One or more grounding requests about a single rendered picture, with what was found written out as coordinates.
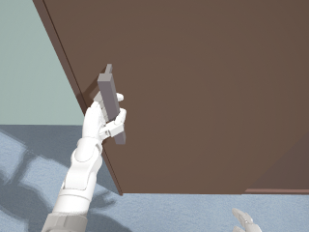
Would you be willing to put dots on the left robot forearm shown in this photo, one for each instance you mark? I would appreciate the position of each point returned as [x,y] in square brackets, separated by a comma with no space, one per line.
[72,205]

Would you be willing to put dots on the wardrobe door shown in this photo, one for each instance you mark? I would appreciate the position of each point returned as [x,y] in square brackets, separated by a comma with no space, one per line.
[215,91]
[291,171]

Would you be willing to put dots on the handle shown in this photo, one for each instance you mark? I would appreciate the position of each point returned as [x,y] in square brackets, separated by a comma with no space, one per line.
[110,100]

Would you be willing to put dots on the left robot hand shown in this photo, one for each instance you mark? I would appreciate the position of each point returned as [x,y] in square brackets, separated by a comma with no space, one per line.
[96,117]

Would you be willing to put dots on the right robot hand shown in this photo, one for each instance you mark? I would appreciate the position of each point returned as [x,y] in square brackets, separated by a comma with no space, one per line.
[246,221]

